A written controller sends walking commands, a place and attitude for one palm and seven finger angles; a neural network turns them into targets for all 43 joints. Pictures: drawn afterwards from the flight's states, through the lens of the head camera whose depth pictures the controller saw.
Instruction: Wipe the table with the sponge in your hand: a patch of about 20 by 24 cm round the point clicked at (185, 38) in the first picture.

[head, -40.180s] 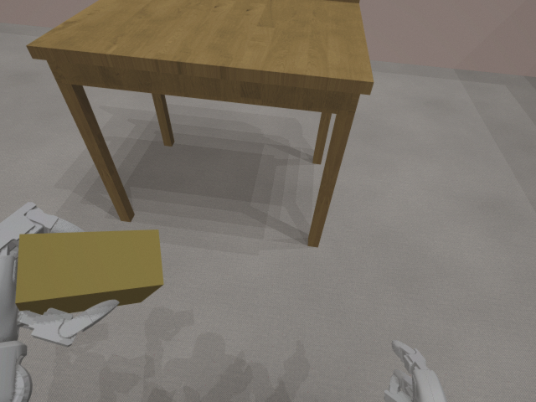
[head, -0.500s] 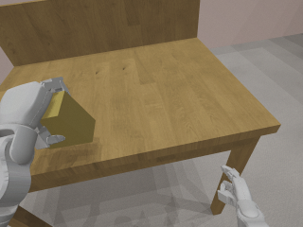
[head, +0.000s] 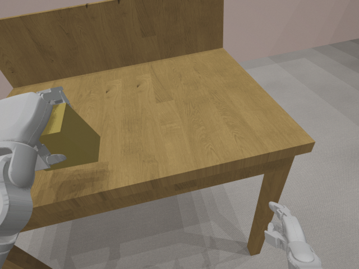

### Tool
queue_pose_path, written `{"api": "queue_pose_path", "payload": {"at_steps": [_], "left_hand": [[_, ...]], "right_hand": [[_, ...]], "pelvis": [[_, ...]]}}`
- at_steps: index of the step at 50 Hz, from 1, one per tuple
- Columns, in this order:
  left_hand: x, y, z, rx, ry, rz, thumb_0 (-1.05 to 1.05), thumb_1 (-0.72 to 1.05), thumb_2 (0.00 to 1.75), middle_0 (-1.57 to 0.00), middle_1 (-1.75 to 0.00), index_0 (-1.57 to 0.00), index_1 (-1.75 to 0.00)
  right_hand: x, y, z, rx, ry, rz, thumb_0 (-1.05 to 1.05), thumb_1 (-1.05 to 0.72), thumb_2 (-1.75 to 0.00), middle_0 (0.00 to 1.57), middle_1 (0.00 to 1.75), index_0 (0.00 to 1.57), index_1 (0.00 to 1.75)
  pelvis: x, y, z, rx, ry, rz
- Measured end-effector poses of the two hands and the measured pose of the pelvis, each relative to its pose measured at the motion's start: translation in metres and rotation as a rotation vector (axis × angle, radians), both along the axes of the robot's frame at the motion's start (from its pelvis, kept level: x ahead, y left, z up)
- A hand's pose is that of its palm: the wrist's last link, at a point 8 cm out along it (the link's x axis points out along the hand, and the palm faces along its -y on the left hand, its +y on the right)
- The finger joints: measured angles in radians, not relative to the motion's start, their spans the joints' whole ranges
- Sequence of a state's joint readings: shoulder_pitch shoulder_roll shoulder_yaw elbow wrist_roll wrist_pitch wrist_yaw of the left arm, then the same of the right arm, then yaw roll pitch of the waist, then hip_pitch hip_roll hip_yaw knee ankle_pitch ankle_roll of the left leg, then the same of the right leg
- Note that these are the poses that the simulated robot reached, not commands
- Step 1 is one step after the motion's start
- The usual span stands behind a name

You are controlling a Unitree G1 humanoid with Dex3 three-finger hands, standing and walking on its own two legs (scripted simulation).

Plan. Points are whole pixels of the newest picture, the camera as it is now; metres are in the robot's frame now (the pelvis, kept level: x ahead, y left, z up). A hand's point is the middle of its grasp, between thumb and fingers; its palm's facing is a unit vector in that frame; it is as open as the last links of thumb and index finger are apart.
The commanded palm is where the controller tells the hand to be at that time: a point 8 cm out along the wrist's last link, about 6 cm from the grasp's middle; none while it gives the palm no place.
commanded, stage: turn the palm down, sponge in hand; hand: left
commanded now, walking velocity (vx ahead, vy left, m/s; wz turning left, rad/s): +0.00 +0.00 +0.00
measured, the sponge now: (62, 145) +0.25 +0.29 +0.20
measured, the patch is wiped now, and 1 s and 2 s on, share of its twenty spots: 0.00 0.00 0.00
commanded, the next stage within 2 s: move the sponge above the wiping area in 0.12 s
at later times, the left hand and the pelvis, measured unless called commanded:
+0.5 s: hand (38, 131) +0.24 +0.31 +0.24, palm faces +0.35 -0.03 -0.94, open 10.1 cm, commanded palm +0.20 +0.30 +0.29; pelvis +0.00 +0.01 +0.00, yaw +0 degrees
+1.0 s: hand (43, 134) +0.26 +0.33 +0.21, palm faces +0.23 -0.06 -0.97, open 10.1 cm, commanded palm +0.22 +0.32 +0.28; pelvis +0.01 +0.02 +0.00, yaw +1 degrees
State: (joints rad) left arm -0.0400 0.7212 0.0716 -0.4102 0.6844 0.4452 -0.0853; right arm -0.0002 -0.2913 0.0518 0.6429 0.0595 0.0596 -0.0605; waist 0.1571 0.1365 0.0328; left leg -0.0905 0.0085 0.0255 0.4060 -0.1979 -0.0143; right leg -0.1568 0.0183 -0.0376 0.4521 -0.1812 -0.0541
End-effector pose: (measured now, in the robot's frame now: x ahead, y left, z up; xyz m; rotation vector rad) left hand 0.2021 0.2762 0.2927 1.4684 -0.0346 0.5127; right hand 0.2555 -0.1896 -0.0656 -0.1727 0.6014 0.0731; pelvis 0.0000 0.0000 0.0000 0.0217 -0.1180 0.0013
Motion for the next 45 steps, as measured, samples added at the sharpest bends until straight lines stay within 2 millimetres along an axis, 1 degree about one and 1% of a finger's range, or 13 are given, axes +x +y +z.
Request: {"api": "queue_pose_path", "payload": {"at_steps": [2,4,7,11,14,17,22,25,30,33,35,39,45], "left_hand": [[0.001,0.005,0.007,-0.009,-0.021,0.03,0.0,-0.51,1.03,-0.74,-1.33,-0.75,-1.33],[0.002,0.009,0.007,-0.032,-0.024,0.053,0.0,-0.51,1.03,-0.73,-1.33,-0.75,-1.33],[0.005,0.008,-0.004,-0.072,0.013,0.051,0.0,-0.51,1.03,-0.73,-1.33,-0.75,-1.33],[0.007,-0.003,-0.027,-0.1,0.082,-0.003,0.0,-0.51,1.03,-0.73,-1.33,-0.75,-1.33],[0.006,-0.011,-0.033,-0.081,0.102,-0.044,0.0,-0.51,1.03,-0.73,-1.33,-0.75,-1.33],[0.006,-0.008,-0.027,-0.043,0.079,-0.05,0.0,-0.51,1.03,-0.74,-1.33,-0.75,-1.33],[0.004,0.013,-0.007,-0.021,0.013,0.022,0.0,-0.51,1.03,-0.74,-1.33,-0.75,-1.33],[0.003,0.026,-0.005,-0.044,0.005,0.065,0.0,-0.51,1.03,-0.73,-1.33,-0.75,-1.33],[0.006,0.035,-0.03,-0.105,0.09,0.088,0.0,-0.51,1.03,-0.73,-1.33,-0.75,-1.33],[0.01,0.029,-0.046,-0.117,0.143,0.052,0.0,-0.51,1.03,-0.73,-1.33,-0.75,-1.33],[0.014,0.022,-0.05,-0.1,0.154,0.018,0.0,-0.51,1.03,-0.73,-1.33,-0.75,-1.33],[0.022,0.02,-0.041,-0.033,0.135,-0.009,0.0,-0.51,1.03,-0.74,-1.33,-0.75,-1.33],[0.03,0.043,-0.018,-0.032,0.077,0.077,0.0,-0.51,1.03,-0.73,-1.33,-0.75,-1.33]], "right_hand": [[-0.001,-0.003,0.0,0.01,-0.001,-0.01,0.01,-0.9,-0.89,0.2,0.3,0.2,0.3],[-0.001,-0.006,0.0,0.019,-0.006,-0.018,0.01,-0.9,-0.89,0.2,0.3,0.2,0.3],[-0.003,-0.011,0.0,0.02,-0.01,-0.031,0.01,-0.9,-0.89,0.2,0.3,0.2,0.3],[-0.004,-0.015,-0.001,0.0,-0.016,-0.039,0.01,-0.9,-0.89,0.2,0.3,0.2,0.3],[-0.003,-0.015,0.0,-0.017,-0.018,-0.039,0.01,-0.9,-0.89,0.2,0.3,0.2,0.3],[-0.002,-0.012,0.0,-0.023,-0.013,-0.035,0.01,-0.9,-0.89,0.2,0.3,0.2,0.3],[-0.002,-0.003,0.001,-0.005,-0.004,-0.026,0.01,-0.9,-0.89,0.2,0.3,0.2,0.3],[-0.002,0.003,0.002,0.007,-0.005,-0.021,0.01,-0.9,-0.89,0.2,0.3,0.2,0.3],[-0.002,0.011,0.001,0.003,-0.003,-0.011,0.01,-0.9,-0.89,0.2,0.3,0.2,0.3],[-0.002,0.016,0.001,-0.013,-0.003,0.001,0.01,-0.9,-0.89,0.2,0.3,0.2,0.3],[-0.001,0.02,0.001,-0.023,-0.004,0.011,0.01,-0.9,-0.89,0.2,0.3,0.2,0.3],[0.001,0.027,0.002,-0.023,0.002,0.024,0.01,-0.9,-0.89,0.2,0.3,0.2,0.3],[0.002,0.032,0.002,0.002,0.019,0.028,0.01,-0.9,-0.89,0.2,0.3,0.2,0.3]], "pelvis": [[0.0,-0.002,0.0,0.0,0.003,-0.001],[0.0,-0.003,0.0,-0.001,0.009,-0.001],[0.0,-0.003,0.0,-0.001,0.015,-0.001],[0.0,-0.002,-0.001,-0.001,0.018,-0.003],[0.001,0.0,-0.002,0.0,0.013,-0.007],[0.002,0.001,-0.002,0.001,0.007,-0.007],[0.003,0.004,0.0,-0.001,0.005,-0.006],[0.003,0.007,0.0,-0.003,0.009,-0.001],[0.001,0.012,0.001,-0.005,0.016,0.01],[0.0,0.015,0.001,-0.004,0.015,0.011],[0.001,0.017,0.001,-0.004,0.01,0.014],[0.003,0.019,0.002,-0.004,0.008,0.008],[0.006,0.021,0.003,-0.007,0.02,0.007]]}}
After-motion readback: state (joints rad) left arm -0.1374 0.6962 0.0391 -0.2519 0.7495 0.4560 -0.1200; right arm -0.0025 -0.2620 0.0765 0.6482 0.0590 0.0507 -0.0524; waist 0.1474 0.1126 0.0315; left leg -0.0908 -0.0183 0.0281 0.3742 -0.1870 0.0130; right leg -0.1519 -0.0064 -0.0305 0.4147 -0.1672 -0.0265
